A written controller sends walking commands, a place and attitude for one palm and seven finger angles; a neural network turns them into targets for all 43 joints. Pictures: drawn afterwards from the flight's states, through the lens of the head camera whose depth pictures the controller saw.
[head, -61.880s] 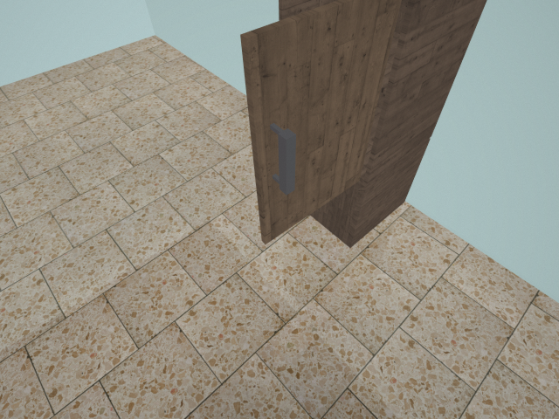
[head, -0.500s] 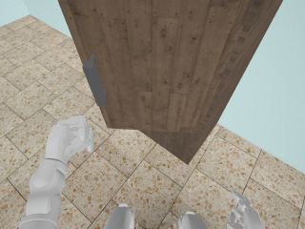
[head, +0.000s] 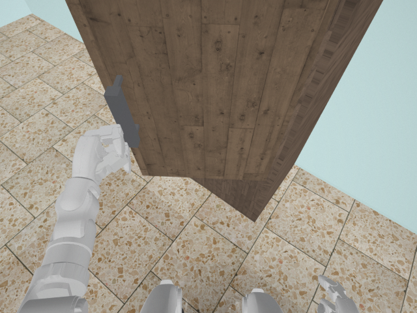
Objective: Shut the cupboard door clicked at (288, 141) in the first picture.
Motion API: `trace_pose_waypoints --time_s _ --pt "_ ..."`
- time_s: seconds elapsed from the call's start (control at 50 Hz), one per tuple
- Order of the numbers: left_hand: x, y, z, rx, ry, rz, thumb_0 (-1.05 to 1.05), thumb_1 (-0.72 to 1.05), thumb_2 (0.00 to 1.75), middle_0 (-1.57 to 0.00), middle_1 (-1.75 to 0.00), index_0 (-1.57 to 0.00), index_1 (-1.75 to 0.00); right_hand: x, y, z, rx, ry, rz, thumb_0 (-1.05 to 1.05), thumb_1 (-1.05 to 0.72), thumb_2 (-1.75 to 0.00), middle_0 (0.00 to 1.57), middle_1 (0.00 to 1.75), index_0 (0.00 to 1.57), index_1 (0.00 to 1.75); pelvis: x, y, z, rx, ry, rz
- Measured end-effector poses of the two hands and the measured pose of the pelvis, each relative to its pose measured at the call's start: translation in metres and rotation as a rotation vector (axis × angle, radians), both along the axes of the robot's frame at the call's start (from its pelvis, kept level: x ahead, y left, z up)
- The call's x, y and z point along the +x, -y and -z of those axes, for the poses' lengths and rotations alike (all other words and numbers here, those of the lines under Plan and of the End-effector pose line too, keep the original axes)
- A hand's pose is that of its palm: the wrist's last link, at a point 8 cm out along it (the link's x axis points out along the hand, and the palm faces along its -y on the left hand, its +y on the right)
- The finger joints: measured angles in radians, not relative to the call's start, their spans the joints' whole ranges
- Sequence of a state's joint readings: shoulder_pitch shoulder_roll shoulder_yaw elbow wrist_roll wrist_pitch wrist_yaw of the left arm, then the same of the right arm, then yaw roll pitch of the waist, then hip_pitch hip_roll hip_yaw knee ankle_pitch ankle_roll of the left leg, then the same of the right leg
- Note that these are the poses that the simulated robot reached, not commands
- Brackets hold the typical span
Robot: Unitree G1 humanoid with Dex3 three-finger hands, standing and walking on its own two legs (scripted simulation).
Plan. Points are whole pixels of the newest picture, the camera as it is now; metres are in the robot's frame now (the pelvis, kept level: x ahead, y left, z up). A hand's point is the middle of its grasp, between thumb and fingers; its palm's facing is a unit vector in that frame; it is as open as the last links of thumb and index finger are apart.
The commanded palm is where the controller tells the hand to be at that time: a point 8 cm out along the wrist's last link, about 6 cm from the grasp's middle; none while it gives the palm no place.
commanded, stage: bring the fist close to the handle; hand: left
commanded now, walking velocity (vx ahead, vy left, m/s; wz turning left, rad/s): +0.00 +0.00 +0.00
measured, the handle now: (126, 113) +0.51 +0.19 +0.06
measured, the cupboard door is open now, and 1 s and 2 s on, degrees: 35 32 17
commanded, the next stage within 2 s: push the door shut along its arc in 0.48 s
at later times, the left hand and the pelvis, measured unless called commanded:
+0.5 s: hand (118, 155) +0.39 +0.18 +0.06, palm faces -0.02 -1.00 +0.00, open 3.1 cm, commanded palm +0.37 +0.23 +0.06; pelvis +0.00 +0.00 +0.00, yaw +0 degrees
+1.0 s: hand (129, 134) +0.44 +0.17 +0.07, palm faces -0.14 -0.99 -0.03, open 2.9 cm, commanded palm +0.43 +0.21 +0.06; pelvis -0.02 +0.00 -0.01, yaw +0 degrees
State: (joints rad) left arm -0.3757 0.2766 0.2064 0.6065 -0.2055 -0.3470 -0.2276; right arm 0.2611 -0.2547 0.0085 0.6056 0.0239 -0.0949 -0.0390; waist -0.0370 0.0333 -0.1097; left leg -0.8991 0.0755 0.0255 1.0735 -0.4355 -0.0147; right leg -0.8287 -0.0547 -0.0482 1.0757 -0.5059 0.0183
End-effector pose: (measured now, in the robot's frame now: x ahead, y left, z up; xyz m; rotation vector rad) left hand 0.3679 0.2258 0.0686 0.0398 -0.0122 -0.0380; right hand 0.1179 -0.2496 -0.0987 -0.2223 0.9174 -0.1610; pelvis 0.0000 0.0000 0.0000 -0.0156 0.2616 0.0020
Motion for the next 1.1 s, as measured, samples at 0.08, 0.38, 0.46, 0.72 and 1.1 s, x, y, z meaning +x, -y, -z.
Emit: trace_pose_waypoints --time_s 0.08,0.38,0.46,0.72,1.1 --pt "0.010 0.003 0.006 -0.020 -0.041 0.002 0.01 0.90 0.90 -1.30 -1.50 -1.30 -1.50 -0.007 0.003 0.003 0.000 -0.035 0.008 0.01 -0.90 -0.90 0.20 0.30 0.20 0.30 0.001 0.001 -0.001 0.001 -0.007 0.000" --pt "0.013 -0.010 0.008 -0.026 -0.025 -0.016 0.01 0.90 0.90 -1.30 -1.50 -1.30 -1.50 -0.040 0.015 0.008 -0.006 -0.142 0.073 0.01 -0.90 -0.90 0.20 0.30 0.20 0.30 0.003 0.004 0.000 0.005 -0.018 0.016" --pt "0.006 -0.014 0.008 -0.038 -0.007 -0.024 0.02 0.90 0.90 -1.30 -1.50 -1.30 -1.50 -0.038 0.014 0.007 -0.017 -0.138 0.063 0.01 -0.90 -0.90 0.20 0.30 0.20 0.30 0.001 0.003 0.000 0.002 -0.013 0.010" --pt "0.015 0.003 0.007 -0.026 -0.006 0.039 0.01 0.90 0.90 -1.30 -1.50 -1.30 -1.50 -0.022 0.004 0.004 -0.019 -0.062 0.032 0.01 -0.90 -0.90 0.20 0.30 0.20 0.30 -0.010 -0.003 0.003 -0.007 -0.005 0.003" --pt "0.069 -0.001 -0.001 -0.010 -0.012 0.122 -0.05 0.91 0.95 -1.30 -1.50 -1.30 -1.50 -0.085 0.014 0.026 -0.046 -0.236 0.086 0.01 -0.90 -0.90 0.20 0.30 0.20 0.30 -0.019 -0.005 0.019 -0.019 -0.072 0.001"
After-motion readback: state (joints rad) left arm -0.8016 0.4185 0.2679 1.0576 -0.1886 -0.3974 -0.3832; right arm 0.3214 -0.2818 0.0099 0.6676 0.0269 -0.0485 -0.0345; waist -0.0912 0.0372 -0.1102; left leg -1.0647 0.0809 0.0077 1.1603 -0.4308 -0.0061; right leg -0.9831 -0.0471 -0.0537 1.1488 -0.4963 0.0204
